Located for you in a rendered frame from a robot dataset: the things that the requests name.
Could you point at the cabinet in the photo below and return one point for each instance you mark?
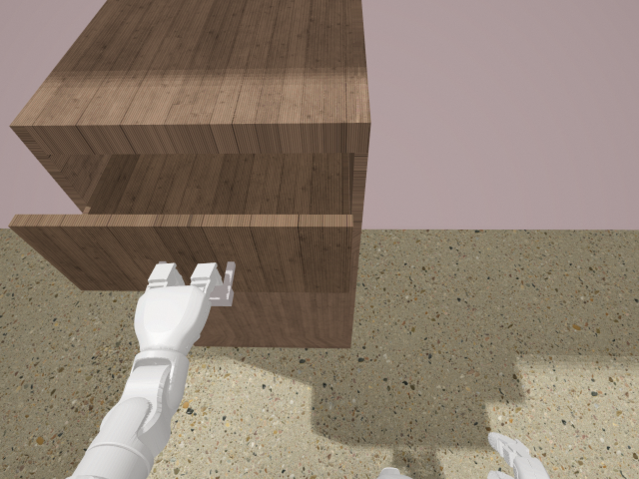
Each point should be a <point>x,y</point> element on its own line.
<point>216,77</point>

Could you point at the drawer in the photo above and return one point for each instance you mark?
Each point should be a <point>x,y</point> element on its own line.
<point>282,218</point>

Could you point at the left robot forearm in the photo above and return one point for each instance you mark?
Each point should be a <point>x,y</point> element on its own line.
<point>138,427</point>

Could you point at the robot right hand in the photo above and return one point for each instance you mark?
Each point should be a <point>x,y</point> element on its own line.
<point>516,455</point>

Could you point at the robot left hand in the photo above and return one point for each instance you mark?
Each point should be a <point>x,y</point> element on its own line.
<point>172,317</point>

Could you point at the robot right shin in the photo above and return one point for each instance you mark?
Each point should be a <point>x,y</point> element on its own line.
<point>389,470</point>

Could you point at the handle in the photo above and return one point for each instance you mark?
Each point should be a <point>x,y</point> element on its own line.
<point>222,295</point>

